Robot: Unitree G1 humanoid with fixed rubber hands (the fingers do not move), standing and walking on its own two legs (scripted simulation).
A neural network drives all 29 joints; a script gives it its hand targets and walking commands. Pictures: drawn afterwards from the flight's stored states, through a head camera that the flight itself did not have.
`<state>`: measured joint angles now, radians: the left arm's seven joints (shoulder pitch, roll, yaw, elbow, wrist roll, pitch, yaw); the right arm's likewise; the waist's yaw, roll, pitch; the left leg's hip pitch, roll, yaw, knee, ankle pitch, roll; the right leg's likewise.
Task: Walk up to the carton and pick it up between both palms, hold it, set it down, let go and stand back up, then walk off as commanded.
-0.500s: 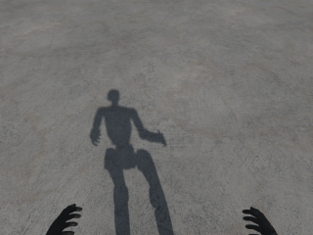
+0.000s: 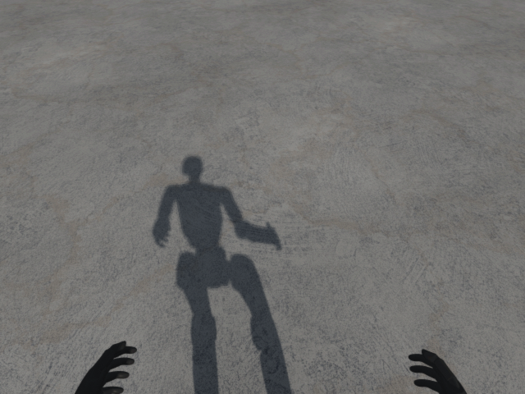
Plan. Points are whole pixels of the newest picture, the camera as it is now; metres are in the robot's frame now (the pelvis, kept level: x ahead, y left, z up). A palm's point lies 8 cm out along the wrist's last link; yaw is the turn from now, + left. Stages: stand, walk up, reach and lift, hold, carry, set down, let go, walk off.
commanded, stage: walk up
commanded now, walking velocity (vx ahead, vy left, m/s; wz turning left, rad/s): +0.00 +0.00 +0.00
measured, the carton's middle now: out of the picture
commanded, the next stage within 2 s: none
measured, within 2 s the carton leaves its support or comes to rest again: neither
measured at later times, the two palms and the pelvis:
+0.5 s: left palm out of the picture +0.13 +0.34 -0.12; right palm out of the picture -0.03 -0.21 -0.06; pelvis -0.09 +0.11 +0.00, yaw -15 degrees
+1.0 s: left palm out of the picture +0.00 +0.46 -0.08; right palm out of the picture -0.27 -0.09 -0.07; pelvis -0.24 +0.25 +0.00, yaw -36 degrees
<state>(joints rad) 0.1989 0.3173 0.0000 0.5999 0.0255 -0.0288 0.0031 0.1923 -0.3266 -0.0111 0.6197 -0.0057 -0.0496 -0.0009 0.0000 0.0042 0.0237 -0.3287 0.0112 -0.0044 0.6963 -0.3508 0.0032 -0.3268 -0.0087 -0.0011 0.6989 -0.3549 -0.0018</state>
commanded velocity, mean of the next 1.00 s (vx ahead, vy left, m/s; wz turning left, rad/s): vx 0.00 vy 0.00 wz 0.00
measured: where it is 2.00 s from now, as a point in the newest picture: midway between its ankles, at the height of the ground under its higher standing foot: outside the picture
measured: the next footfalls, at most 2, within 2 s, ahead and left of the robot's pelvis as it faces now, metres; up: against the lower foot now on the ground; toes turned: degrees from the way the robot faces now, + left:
left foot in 0.42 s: -0.02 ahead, +0.15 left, +0.00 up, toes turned -14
right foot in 0.90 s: -0.26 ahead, +0.14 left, +0.00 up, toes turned -40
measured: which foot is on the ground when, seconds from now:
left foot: down 0.00-0.12, up 0.14-0.40, down 0.42-0.96, up 0.98-1.00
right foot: down 0.00-0.42, up 0.44-0.88, down 0.90-1.00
